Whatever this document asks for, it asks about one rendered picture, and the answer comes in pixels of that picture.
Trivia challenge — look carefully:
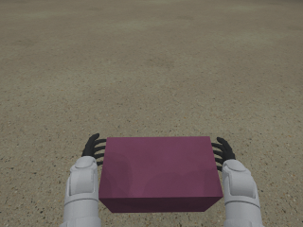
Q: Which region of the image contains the carton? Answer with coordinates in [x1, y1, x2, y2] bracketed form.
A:
[98, 136, 223, 214]

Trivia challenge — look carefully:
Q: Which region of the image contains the left robot forearm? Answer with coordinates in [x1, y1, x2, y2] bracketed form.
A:
[59, 156, 101, 227]

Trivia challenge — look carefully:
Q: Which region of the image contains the robot right hand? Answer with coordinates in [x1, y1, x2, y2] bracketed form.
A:
[211, 137, 236, 172]

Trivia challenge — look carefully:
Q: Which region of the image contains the right robot forearm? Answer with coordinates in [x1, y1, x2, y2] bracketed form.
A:
[222, 159, 265, 227]

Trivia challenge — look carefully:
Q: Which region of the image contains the robot left hand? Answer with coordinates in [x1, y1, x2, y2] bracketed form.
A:
[81, 133, 107, 166]

